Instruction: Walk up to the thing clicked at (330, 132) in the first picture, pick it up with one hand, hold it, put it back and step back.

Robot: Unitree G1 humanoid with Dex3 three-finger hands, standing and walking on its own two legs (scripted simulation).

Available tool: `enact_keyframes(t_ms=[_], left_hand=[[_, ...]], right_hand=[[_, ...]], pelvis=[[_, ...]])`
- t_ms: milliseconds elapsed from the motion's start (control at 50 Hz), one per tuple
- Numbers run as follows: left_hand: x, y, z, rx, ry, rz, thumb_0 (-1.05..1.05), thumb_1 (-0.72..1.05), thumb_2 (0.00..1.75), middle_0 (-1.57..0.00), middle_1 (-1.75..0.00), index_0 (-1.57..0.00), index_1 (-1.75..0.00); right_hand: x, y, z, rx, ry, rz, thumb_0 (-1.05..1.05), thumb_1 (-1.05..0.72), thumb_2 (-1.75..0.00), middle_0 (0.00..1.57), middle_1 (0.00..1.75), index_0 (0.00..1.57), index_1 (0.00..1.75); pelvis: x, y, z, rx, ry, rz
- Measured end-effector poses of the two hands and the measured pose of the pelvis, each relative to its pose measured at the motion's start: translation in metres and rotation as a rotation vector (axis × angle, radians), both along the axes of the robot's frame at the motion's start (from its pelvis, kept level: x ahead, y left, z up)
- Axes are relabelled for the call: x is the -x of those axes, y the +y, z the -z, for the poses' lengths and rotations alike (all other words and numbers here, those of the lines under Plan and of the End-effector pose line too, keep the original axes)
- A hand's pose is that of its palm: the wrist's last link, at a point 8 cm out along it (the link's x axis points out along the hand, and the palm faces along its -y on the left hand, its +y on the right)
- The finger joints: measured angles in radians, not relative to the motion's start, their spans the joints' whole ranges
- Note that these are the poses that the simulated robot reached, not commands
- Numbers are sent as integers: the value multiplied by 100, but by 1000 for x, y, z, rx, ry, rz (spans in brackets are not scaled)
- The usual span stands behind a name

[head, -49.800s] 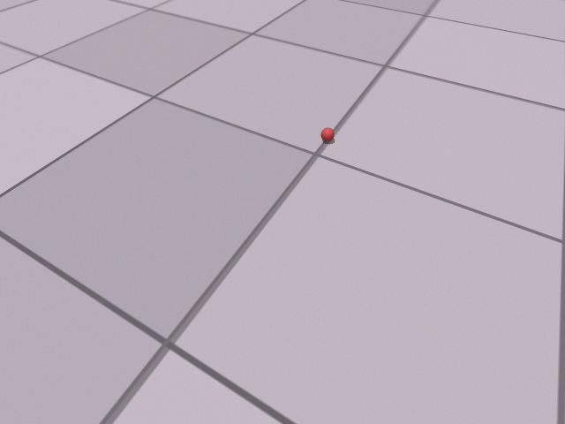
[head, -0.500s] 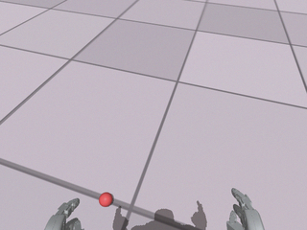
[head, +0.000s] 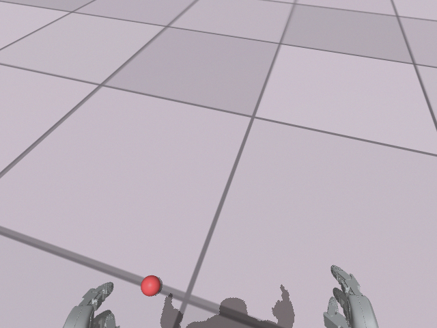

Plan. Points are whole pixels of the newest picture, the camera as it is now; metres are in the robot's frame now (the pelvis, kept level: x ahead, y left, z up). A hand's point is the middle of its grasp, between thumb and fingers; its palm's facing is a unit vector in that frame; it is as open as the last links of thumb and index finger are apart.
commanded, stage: home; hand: left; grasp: from above
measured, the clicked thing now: (150, 285) +0.43 +0.26 -0.68
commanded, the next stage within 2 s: stand in 0.86 s
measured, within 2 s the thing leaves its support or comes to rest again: neither
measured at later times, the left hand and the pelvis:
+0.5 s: hand out of the picture +0.17 +0.18 -0.05, palm faces +0.03 -0.98 -0.20, open 7.4 cm; pelvis +0.00 +0.00 +0.00, yaw +0 degrees
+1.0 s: hand out of the picture +0.17 +0.18 -0.06, palm faces +0.01 -0.97 -0.24, open 7.4 cm; pelvis +0.00 +0.00 +0.00, yaw +0 degrees
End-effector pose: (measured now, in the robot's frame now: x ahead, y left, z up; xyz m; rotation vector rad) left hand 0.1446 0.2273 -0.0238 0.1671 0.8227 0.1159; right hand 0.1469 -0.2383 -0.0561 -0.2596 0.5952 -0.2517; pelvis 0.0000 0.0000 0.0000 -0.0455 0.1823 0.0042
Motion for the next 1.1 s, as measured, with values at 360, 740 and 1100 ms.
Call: enact_keyframes(t_ms=[360, 740, 1100], left_hand=[[-4, 5, 0, -4, 1, 3, 1, 90, 89, -20, -30, -20, -30], [-5, 3, -1, -4, -1, 5, 1, 90, 90, -20, -30, -20, -30], [-2, 25, 29, -116, 43, 22, 1, 90, 89, -20, -30, -20, -30]], right_hand=[[-1, 4, 2, -5, 19, 1, 2, -90, -90, 21, 30, 20, 30], [0, 0, 3, -6, 22, 8, 2, -90, -90, 21, 30, 20, 30], [14, -11, 21, 10, 345, -119, 1, -90, -90, 21, 30, 20, 30]], pelvis=[[-4, 4, 0, 3, 5, 0], [-4, 3, 1, 0, 7, 2], [3, 1, -20, -44, -112, 8]])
